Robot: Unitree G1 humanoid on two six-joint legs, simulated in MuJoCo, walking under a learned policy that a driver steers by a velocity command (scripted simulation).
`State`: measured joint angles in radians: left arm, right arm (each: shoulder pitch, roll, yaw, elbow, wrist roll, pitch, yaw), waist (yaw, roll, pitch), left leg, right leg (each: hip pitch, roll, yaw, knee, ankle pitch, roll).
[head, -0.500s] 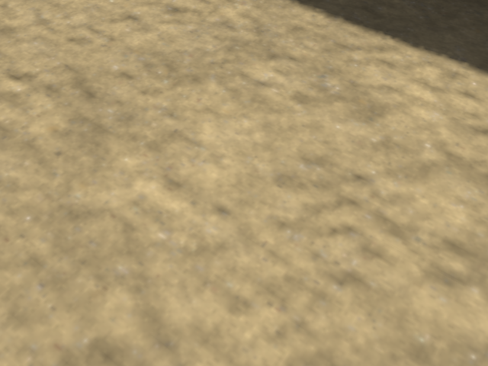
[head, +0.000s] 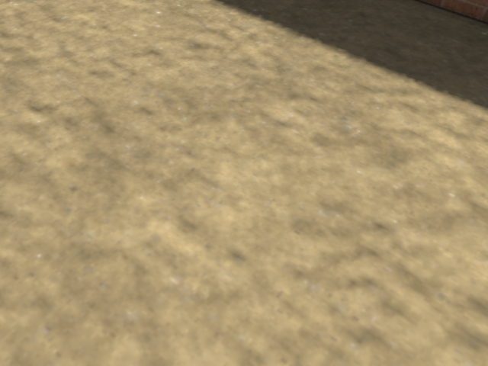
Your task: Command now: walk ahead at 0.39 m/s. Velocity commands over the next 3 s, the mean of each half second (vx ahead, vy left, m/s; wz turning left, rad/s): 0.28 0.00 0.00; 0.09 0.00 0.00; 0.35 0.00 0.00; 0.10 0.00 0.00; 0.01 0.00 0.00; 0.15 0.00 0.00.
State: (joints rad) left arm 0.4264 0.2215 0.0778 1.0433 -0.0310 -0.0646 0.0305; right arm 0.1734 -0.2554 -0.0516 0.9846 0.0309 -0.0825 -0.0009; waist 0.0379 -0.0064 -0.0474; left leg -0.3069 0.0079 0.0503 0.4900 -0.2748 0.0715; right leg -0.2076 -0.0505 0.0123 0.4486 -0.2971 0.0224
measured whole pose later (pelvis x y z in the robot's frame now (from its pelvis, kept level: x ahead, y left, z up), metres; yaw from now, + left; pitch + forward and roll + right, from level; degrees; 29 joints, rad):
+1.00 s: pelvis +0.25 +0.00 +0.00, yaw +1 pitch +0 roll +0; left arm 0.22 0.22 0.06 1.04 -0.02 -0.04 0.02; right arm 0.34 -0.20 -0.07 1.07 0.02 -0.05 -0.04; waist -0.02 0.00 -0.01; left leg -0.19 0.03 0.02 0.51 -0.32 0.01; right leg -0.39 0.01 -0.05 0.71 -0.37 -0.08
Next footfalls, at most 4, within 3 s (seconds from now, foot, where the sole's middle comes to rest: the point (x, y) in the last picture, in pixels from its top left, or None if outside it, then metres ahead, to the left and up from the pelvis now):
0.42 right None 0.36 -0.13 -0.77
0.72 left None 0.26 0.13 -0.77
1.58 left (232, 309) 0.68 0.08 -0.77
1.92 right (312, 329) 0.63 -0.15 -0.77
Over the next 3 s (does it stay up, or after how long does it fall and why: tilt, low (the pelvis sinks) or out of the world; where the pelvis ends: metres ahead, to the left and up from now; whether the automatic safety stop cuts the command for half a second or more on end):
stays up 0.69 -0.01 -0.02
